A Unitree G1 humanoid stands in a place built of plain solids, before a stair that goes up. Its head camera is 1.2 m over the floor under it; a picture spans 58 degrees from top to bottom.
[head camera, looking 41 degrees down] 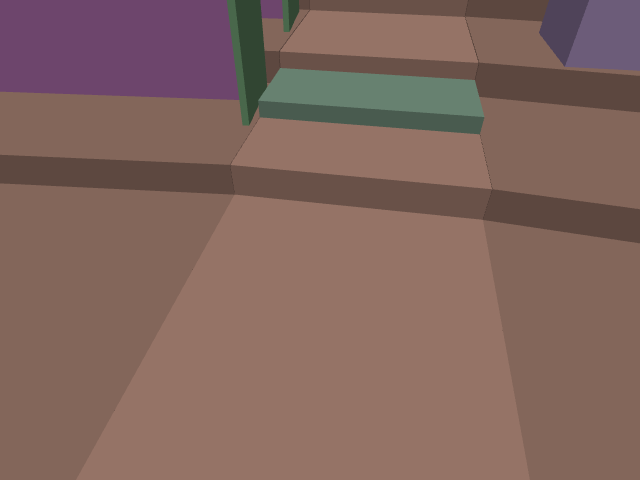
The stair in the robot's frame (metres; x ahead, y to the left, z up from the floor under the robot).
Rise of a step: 0.10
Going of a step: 0.49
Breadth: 1.15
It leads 10 degrees to the right of straight ahead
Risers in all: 3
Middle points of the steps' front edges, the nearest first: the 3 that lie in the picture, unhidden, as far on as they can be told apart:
1.61 -0.16 0.17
2.10 -0.24 0.26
2.58 -0.32 0.36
